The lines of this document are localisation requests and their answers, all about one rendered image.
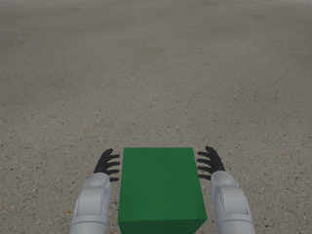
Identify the robot left forearm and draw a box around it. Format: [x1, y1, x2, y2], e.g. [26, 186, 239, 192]
[69, 173, 111, 234]

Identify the carton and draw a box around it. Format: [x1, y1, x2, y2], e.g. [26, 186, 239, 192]
[117, 147, 208, 234]

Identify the robot right hand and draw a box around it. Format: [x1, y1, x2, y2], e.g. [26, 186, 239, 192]
[196, 146, 225, 181]

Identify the robot right forearm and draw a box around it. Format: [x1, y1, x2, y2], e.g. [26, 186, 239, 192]
[210, 171, 255, 234]

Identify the robot left hand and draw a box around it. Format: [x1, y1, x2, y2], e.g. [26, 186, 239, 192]
[94, 148, 121, 182]

